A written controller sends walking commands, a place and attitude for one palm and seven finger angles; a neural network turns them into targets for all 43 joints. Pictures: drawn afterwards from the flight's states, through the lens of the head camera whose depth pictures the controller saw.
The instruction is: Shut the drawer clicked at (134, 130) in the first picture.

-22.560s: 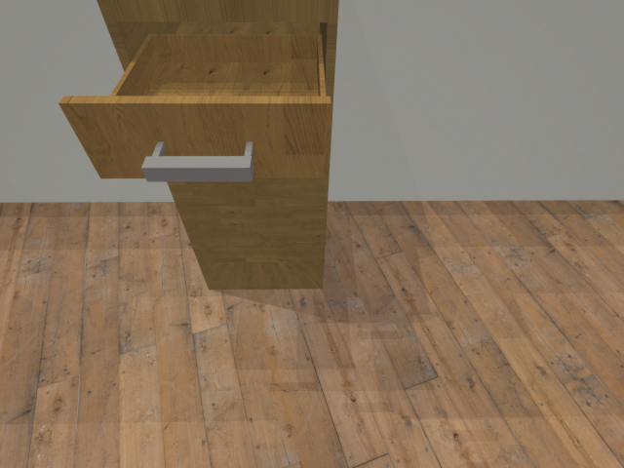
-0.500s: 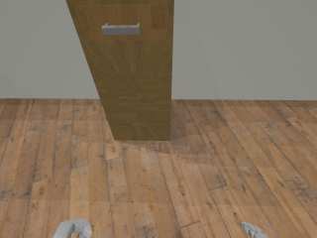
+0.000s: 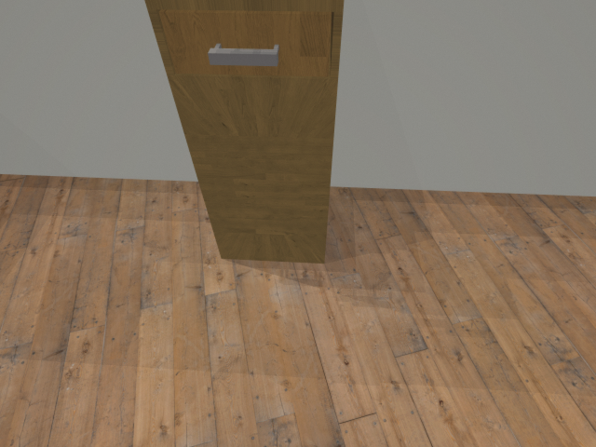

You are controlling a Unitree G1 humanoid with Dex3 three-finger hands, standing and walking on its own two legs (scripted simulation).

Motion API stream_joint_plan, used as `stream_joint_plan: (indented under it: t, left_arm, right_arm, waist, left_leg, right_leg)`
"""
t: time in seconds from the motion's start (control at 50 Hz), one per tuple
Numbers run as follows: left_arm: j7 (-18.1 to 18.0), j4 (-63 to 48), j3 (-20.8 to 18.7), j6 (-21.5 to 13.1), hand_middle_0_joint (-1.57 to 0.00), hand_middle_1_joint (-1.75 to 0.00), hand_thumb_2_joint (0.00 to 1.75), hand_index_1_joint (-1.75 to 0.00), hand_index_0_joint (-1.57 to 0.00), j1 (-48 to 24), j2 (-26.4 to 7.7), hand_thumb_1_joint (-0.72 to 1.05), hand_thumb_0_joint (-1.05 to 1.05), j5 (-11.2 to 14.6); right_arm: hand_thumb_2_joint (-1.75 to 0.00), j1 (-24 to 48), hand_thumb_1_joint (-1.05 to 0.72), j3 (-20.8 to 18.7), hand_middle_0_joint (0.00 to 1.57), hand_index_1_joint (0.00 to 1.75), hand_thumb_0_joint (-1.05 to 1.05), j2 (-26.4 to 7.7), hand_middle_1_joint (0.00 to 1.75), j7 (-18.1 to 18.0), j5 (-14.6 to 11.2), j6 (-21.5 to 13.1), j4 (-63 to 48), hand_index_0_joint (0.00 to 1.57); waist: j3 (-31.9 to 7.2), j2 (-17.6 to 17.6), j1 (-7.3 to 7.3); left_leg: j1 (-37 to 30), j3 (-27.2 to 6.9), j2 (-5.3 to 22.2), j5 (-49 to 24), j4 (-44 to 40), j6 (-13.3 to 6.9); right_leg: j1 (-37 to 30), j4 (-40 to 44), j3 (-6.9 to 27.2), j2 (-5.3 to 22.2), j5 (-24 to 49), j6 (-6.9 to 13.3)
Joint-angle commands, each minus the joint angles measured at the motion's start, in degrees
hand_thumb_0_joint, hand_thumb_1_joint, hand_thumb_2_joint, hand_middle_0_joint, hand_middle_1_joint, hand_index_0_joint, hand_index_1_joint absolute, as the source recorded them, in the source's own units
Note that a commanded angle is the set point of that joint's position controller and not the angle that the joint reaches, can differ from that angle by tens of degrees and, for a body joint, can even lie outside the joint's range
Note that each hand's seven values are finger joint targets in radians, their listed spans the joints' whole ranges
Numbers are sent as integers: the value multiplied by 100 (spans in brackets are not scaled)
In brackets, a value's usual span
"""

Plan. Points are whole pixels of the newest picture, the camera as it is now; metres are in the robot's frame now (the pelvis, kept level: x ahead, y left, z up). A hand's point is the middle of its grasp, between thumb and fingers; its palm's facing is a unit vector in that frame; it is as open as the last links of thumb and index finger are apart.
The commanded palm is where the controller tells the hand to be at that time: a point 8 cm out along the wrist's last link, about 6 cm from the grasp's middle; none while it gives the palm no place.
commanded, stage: let the arm hang, fingers relaxed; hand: left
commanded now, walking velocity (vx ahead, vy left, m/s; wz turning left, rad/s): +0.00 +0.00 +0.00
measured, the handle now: (245, 52) +0.89 +0.18 +0.11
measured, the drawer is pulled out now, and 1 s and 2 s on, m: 0.00 0.00 0.00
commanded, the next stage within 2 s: look to check the result in 0.38 s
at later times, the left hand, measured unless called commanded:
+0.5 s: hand out of the picture +0.03 +0.17 -0.17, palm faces +0.00 -0.98 -0.21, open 7.4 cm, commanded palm none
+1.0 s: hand out of the picture +0.05 +0.18 -0.17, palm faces +0.00 -0.97 -0.25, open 7.4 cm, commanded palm none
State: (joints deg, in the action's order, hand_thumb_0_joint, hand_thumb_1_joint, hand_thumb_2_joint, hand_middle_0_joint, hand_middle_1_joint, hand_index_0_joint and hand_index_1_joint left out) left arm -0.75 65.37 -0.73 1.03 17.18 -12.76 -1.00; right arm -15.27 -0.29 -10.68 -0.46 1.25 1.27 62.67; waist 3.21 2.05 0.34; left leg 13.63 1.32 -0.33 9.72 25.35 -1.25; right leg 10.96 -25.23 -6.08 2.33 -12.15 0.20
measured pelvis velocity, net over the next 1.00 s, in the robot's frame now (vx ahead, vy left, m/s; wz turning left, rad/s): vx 0.02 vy -0.02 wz -0.01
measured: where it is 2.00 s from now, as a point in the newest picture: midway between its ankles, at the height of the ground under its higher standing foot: outside the picture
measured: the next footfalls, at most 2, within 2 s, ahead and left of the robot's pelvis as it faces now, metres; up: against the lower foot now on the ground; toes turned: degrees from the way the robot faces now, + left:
none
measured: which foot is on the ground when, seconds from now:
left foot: down 0.00-1.00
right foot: down 0.00-1.00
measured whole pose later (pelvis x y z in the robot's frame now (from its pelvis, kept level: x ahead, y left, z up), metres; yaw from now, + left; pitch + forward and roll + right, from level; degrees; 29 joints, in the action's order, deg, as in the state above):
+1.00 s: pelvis +0.02 -0.02 +0.00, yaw -1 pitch -2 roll +0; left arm -0.9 66.3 -1.1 -0.3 11.4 -11.4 -0.8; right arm -11.3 -0.7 -11.8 -1.2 1.2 0.4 65.1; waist 4.2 1.4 -0.2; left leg 10.0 1.4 1.4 10.3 22.1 0.7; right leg 7.6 -21.9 -5.9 0.4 -12.6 1.6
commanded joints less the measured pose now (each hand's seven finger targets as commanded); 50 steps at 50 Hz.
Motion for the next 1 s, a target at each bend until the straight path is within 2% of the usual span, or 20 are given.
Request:
stream_joint_plan:
  t: [0.0,0.12,0.22,0.32,0.36,0.42,0.52,0.58,0.68,0.74,0.82,0.88,0.98]
  left_arm:
    - [-55,-180,-131,-116,-20,-30,90,-30,-20,27,-679,90,0,27]
    - [-73,-146,-140,-137,-20,-30,90,-30,-20,-1,-614,90,0,20]
    - [-84,-170,-155,-173,-20,-30,90,-30,-20,-111,-574,90,0,27]
    - [-93,-175,-178,-190,-20,-30,90,-30,-20,-155,-557,90,0,37]
    - [-93,-146,-167,-183,-20,-30,90,-30,-20,-190,-495,90,0,44]
    - [-98,-149,-178,-193,-20,-30,90,-30,-20,-184,-527,90,0,39]
    - [-98,-122,-180,-191,-20,-30,90,-30,-20,-211,-535,90,0,40]
    - [-93,-108,-174,-185,-20,-30,90,-30,-20,-254,-534,90,0,48]
    - [-89,-92,-171,-186,-20,-30,90,-30,-20,-287,-572,90,0,47]
    - [-90,-94,-178,-197,-20,-30,90,-30,-20,-308,-614,90,0,43]
    - [-90,-113,-187,-220,-20,-30,90,-30,-20,-327,-673,90,0,43]
    - [-85,-108,-190,-226,-20,-30,90,-30,-20,-372,-715,90,0,48]
    - [-81,-117,-190,-237,-20,-30,90,-30,-20,-449,-776,90,0,45]
  right_arm:
    - [-90,-267,-90,-159,20,30,0,-714,30,-88,-14,-79,-119,20]
    - [-90,-185,-90,-145,20,30,0,-607,30,-94,-22,-98,-56,20]
    - [-90,-213,-90,-148,20,30,0,-544,30,-100,-20,-116,-26,20]
    - [-90,-153,-90,-148,20,30,0,-566,30,-121,-29,-149,9,20]
    - [-90,-139,-90,-126,20,30,0,-506,30,-129,-23,-142,29,20]
    - [-90,-169,-90,-148,20,30,0,-544,30,-132,-28,-133,33,20]
    - [-90,-138,-90,-155,20,30,0,-574,30,-139,-25,-118,55,20]
    - [-90,-152,-90,-144,20,30,0,-569,30,-140,-20,-111,62,20]
    - [-90,-71,-90,-145,20,30,0,-628,30,-142,-26,-119,68,20]
    - [-90,-32,-90,-156,20,30,0,-665,30,-140,-30,-120,57,20]
    - [-90,49,-90,-167,20,30,0,-768,30,-143,-34,-135,42,20]
    - [-90,117,-90,-152,20,30,0,-774,30,-143,-31,-144,60,20]
    - [-90,205,-90,-163,20,30,0,-836,30,-136,-25,-135,49,20]
  waist:
    - [246,-125,-63]
    - [310,-120,-25]
    - [95,-231,-61]
    - [-49,10,-38]
    - [75,-25,-49]
    - [13,-153,-55]
    - [28,-61,-75]
    - [60,-169,-91]
    - [81,-92,-86]
    - [42,-221,-87]
    - [-119,-128,-86]
    - [-106,-157,-78]
    - [-33,-167,-76]
  left_leg:
    - [15,-697,578,713,-806,-113]
    - [39,-584,555,394,-763,-85]
    - [-146,-508,545,4,-634,-52]
    - [-201,-509,593,-407,-595,-36]
    - [-152,-483,589,-373,-620,-18]
    - [-255,-462,595,-400,-576,-17]
    - [-305,-446,593,-330,-568,-5]
    - [-303,-447,600,-239,-592,1]
    - [-348,-455,630,-305,-629,-8]
    - [-400,-447,637,-360,-611,-8]
    - [-515,-439,663,-525,-591,-9]
    - [-521,-432,679,-628,-622,0]
    - [-515,-405,671,-569,-634,19]
  right_leg:
    - [417,717,557,418,-980,274]
    - [312,743,585,436,-736,254]
    - [214,784,638,473,-561,263]
    - [-30,704,599,471,-92,248]
    - [-18,748,599,488,-99,252]
    - [-13,792,590,493,-109,259]
    - [20,860,633,484,-201,270]
    - [34,904,630,483,-309,262]
    - [35,887,640,470,-187,261]
    - [7,904,638,476,-117,259]
    - [-84,869,658,479,152,263]
    - [-154,850,635,498,382,251]
    - [-138,936,672,515,350,249]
